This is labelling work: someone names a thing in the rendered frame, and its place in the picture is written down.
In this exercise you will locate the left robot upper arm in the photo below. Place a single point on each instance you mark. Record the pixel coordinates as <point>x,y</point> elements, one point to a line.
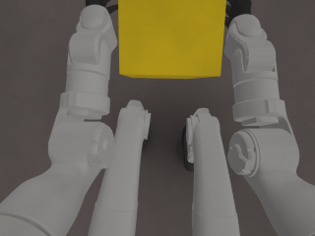
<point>48,204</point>

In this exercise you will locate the right robot shin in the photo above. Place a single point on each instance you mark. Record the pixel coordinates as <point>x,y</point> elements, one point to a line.
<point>190,154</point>

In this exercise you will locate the right robot hand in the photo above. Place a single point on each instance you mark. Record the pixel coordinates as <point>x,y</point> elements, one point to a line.
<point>237,8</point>

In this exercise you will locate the left robot hand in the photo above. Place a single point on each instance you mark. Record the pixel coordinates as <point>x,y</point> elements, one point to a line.
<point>102,3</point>

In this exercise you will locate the robot left forearm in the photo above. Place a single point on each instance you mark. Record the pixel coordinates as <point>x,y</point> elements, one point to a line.
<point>88,68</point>

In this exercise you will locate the right robot upper arm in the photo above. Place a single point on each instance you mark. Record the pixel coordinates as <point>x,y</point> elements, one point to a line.
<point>268,158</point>

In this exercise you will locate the carton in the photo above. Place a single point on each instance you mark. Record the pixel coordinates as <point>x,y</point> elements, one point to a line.
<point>170,39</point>

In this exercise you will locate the right robot foot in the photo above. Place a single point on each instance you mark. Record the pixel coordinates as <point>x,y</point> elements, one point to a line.
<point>188,165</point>

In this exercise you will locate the robot right forearm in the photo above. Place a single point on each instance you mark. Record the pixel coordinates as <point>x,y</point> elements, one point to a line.
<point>254,76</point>

